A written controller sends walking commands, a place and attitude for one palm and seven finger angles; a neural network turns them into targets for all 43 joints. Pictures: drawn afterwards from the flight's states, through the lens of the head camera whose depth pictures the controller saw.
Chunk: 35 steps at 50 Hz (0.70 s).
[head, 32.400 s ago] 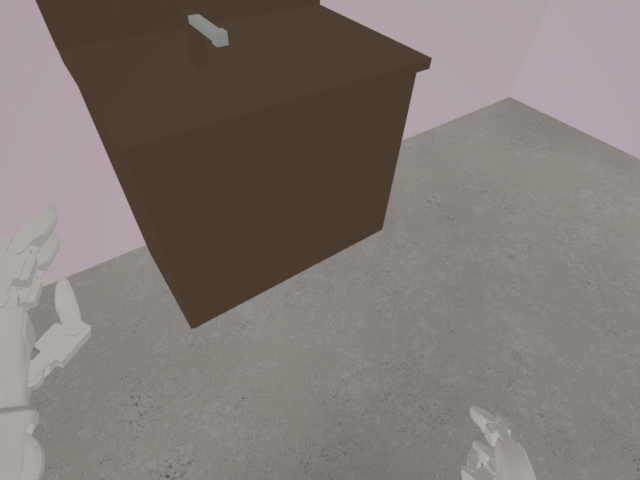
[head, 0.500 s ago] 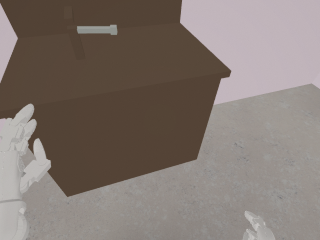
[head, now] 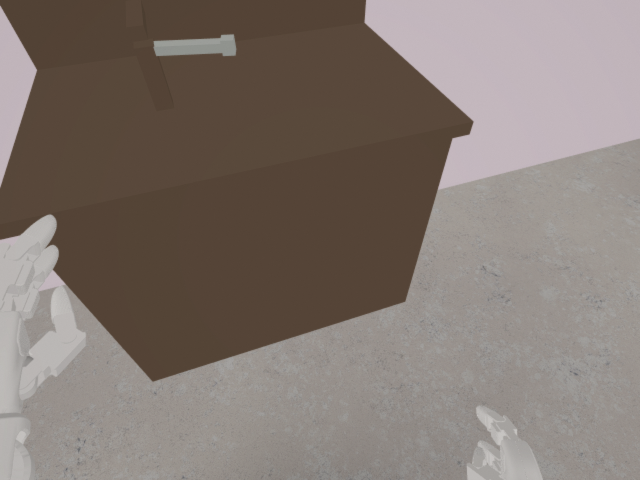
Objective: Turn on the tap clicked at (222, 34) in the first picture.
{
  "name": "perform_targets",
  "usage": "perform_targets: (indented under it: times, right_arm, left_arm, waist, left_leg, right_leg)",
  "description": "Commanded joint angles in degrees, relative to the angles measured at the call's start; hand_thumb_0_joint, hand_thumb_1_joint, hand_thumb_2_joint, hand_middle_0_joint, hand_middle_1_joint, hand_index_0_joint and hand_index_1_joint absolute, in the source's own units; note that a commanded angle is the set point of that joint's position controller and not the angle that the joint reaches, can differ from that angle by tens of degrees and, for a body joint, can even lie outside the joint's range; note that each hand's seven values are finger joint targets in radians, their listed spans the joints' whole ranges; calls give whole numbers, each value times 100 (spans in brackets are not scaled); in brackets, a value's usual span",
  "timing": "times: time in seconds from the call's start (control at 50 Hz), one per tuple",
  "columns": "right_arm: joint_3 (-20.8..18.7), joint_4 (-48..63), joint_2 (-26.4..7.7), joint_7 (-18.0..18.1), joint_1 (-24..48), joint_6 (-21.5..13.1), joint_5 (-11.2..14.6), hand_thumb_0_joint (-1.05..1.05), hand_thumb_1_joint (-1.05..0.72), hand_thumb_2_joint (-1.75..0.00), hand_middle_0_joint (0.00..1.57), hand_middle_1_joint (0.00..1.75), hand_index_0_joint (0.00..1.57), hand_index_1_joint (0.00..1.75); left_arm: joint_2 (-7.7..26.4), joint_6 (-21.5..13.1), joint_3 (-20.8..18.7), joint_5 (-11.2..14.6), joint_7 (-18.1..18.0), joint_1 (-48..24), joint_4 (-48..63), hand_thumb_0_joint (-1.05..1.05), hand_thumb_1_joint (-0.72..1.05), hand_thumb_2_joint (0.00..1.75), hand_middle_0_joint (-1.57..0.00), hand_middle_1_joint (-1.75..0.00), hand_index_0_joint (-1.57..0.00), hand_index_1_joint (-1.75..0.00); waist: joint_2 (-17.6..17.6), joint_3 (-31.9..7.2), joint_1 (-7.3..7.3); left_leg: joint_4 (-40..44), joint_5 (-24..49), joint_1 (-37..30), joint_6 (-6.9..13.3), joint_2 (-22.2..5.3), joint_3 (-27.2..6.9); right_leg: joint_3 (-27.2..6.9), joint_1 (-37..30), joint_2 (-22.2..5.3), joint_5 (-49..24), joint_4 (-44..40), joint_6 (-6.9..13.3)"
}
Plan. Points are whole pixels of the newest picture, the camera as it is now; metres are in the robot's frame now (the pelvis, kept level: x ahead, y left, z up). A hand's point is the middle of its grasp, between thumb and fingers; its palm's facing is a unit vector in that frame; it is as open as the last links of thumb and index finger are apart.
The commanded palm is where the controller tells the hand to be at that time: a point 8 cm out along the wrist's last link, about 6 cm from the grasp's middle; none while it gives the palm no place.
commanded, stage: stand and check the lever's angle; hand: left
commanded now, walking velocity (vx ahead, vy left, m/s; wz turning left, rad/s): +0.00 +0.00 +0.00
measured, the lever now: (228, 45) +0.81 +0.23 +0.17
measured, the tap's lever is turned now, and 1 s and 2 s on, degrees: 76 76 76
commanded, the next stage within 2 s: stand and wait in 0.10 s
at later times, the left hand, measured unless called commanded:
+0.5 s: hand (32, 350) +0.20 +0.27 +0.16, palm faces +0.38 -0.84 -0.38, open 7.4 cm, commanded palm +0.14 +0.31 +0.18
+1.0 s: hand (29, 346) +0.20 +0.28 +0.15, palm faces +0.38 -0.84 -0.37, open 7.4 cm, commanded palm +0.14 +0.32 +0.18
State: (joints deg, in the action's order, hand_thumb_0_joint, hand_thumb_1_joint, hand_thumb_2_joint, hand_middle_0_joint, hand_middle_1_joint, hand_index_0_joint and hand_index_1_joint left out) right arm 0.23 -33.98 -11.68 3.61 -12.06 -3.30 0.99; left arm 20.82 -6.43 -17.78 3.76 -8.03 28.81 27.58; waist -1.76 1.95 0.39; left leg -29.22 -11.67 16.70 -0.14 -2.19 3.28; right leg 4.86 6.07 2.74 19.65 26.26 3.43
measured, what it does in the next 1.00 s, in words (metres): stands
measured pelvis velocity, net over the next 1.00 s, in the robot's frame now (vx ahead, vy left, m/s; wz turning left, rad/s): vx -0.02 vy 0.04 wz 0.00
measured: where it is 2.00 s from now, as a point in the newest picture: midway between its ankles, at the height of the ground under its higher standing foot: outside the picture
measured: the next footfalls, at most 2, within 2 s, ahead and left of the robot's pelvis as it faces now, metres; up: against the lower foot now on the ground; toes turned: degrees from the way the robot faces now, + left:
none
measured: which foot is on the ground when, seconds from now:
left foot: down 0.00-1.00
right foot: down 0.00-1.00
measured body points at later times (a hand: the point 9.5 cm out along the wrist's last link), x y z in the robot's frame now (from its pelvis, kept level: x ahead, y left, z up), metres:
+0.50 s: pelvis -0.02 +0.03 +0.00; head +0.00 +0.03 +0.45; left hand +0.17 +0.32 +0.18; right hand +0.15 -0.20 -0.08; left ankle +0.04 +0.12 -0.74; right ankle -0.06 -0.07 -0.74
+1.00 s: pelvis -0.02 +0.04 +0.01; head +0.00 +0.04 +0.46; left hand +0.17 +0.32 +0.18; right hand +0.17 -0.19 -0.07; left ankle +0.04 +0.12 -0.74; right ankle -0.06 -0.07 -0.74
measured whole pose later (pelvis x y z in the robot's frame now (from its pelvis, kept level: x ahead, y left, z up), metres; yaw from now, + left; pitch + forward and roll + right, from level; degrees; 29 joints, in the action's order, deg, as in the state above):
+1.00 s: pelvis -0.02 +0.04 +0.01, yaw +0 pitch +0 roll -1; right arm 0.9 -34.2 -11.8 4.4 -10.3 -5.0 -0.3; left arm 20.2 -6.7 -17.5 3.4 -8.9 27.2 27.2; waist -1.3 1.4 0.5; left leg -24.9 -8.1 17.3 2.7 -0.2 4.0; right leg 4.5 6.6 0.9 15.4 21.7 0.8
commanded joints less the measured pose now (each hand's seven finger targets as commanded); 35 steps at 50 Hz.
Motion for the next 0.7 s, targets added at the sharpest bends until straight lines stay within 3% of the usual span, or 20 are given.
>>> perform_targets:
  times: [0.0,0.08,0.2,0.36,0.46,0.52,0.56,0.68]
  right_arm:
    - [-254,898,-667,86,571,-348,-32,0,-90,-90,20,30,20,30]
    - [-249,890,-687,97,616,-362,-62,0,-90,-90,20,30,20,30]
    - [-225,891,-682,119,638,-393,-88,0,-90,-90,20,30,20,30]
    - [-235,899,-697,127,648,-447,-114,0,-90,-90,20,30,20,30]
    - [-223,881,-694,130,660,-454,-131,0,-90,-90,20,30,20,30]
    - [-228,873,-695,139,660,-457,-128,0,-90,-90,20,30,20,30]
    - [-235,869,-710,137,664,-468,-133,0,-90,-90,20,30,20,30]
    - [-232,866,-704,147,699,-504,-143,0,-90,-90,20,30,20,30]
  left_arm:
    - [915,-369,-681,-9,-169,-584,1103,0,90,90,-20,-30,-20,-30]
    - [872,-359,-626,-13,-165,-597,983,0,90,90,-20,-30,-20,-30]
    - [909,-375,-644,-28,-181,-596,1040,0,90,90,-20,-30,-20,-30]
    - [901,-421,-660,-37,-209,-535,1270,0,90,90,-20,-30,-20,-30]
    - [826,-393,-634,-38,-207,-430,1065,0,90,90,-20,-30,-20,-30]
    - [834,-398,-640,-40,-206,-434,1079,0,90,90,-20,-30,-20,-30]
    - [823,-406,-608,-51,-208,-542,1197,0,90,90,-20,-30,-20,-30]
    - [931,-407,-697,-47,-220,-519,1326,0,90,90,-20,-30,-20,-30]
  waist:
    - [-202,-611,-42]
    - [-123,-500,-41]
    - [-92,-556,-24]
    - [-414,-721,-15]
    - [-252,-615,-20]
    - [-148,-712,-18]
    - [-296,-751,-23]
    - [-262,-891,-6]
  left_leg:
    - [305,1120,-641,184,-437,-623]
    - [463,459,-542,178,-380,-656]
    - [628,471,-502,165,-390,-743]
    - [752,518,-612,145,-393,-788]
    - [887,191,-541,121,-393,-832]
    - [869,279,-606,117,-380,-810]
    - [866,370,-646,119,-394,-822]
    - [845,683,-733,118,-404,-846]
  right_leg:
    - [-698,402,-740,-1445,-634,-291]
    - [-735,504,-733,-983,-841,-260]
    - [-643,419,-674,-945,-812,-248]
    - [-576,343,-591,-956,-768,-240]
    - [-539,415,-552,-722,-855,-238]
    - [-548,356,-560,-828,-855,-235]
    - [-533,359,-553,-857,-810,-237]
    - [-511,269,-554,-1010,-764,-250]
